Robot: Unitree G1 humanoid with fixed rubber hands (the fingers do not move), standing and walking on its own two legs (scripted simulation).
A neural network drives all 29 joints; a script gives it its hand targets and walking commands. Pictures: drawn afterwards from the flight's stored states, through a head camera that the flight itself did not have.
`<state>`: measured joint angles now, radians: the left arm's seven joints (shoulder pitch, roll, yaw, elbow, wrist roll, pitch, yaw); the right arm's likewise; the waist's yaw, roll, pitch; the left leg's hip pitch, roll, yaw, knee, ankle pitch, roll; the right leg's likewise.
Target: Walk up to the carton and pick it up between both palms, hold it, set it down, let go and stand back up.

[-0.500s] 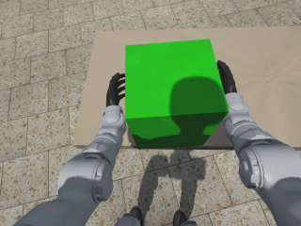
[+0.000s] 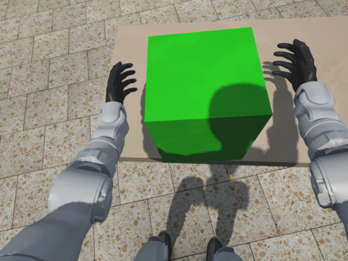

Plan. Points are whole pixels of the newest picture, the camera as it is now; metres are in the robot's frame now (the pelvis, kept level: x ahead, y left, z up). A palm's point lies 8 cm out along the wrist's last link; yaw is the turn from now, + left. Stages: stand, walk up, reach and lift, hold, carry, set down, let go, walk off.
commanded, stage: set down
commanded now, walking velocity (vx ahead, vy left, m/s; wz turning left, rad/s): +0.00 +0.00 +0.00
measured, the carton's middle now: (200, 105) +0.47 +0.02 +0.00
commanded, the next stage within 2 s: none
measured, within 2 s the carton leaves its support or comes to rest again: neither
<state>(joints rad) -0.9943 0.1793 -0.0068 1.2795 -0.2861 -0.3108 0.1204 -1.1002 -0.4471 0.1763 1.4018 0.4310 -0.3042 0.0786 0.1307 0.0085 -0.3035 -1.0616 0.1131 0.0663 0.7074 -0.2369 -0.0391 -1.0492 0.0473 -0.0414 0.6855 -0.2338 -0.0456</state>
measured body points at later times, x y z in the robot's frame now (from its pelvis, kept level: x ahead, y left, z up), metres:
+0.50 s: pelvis +0.00 +0.00 +0.03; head +0.09 +0.00 +0.47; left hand +0.47 +0.22 +0.14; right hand +0.52 -0.18 +0.17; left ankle +0.02 +0.15 -0.70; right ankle +0.02 -0.09 -0.70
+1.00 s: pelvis +0.00 +0.00 +0.04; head +0.08 -0.01 +0.48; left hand +0.42 +0.22 +0.10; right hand +0.49 -0.19 +0.12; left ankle +0.02 +0.15 -0.70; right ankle +0.02 -0.09 -0.70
